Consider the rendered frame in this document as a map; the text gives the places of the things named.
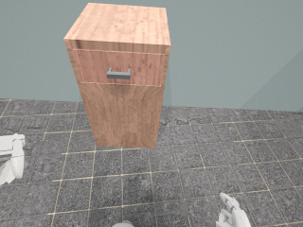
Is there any drawer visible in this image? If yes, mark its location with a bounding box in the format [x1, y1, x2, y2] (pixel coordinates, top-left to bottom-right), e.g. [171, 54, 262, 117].
[72, 48, 164, 86]

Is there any handle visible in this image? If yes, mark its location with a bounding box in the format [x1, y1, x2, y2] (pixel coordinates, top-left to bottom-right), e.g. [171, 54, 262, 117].
[106, 67, 131, 79]

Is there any cabinet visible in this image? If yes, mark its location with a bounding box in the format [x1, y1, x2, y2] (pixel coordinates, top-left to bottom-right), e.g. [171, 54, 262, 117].
[63, 3, 171, 148]

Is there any left robot hand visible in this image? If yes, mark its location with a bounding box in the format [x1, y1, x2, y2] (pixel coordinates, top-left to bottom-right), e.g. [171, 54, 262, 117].
[0, 133, 28, 188]

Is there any right robot hand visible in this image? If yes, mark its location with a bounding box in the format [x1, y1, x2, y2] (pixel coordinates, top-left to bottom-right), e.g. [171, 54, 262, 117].
[216, 192, 251, 227]

